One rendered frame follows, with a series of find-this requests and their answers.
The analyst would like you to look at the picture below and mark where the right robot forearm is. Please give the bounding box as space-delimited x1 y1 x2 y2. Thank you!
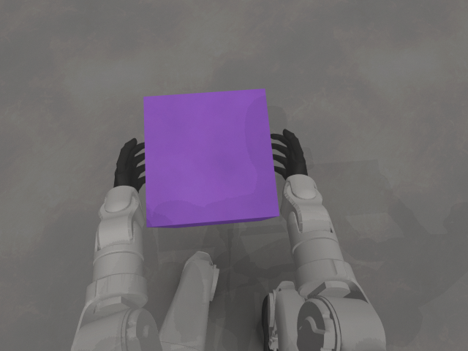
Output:
280 174 386 345

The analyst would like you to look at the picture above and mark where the robot right foot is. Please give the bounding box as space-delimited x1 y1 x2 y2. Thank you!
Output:
262 296 279 351

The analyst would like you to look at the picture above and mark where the carton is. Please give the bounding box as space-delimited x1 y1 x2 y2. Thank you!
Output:
143 88 279 228

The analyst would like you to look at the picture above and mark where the right robot shin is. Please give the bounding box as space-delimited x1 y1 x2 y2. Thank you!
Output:
268 281 305 350

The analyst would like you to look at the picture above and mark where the robot right hand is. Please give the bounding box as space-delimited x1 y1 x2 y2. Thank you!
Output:
271 129 308 180

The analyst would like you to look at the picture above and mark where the left robot forearm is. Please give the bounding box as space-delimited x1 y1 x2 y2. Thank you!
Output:
71 186 148 351

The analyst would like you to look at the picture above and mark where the left robot upper arm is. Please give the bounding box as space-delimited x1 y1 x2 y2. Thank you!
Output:
72 307 162 351

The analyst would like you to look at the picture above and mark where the right robot upper arm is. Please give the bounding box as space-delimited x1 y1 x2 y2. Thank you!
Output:
297 295 386 351

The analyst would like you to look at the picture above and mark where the robot left hand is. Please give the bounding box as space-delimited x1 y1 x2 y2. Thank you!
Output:
113 138 146 194

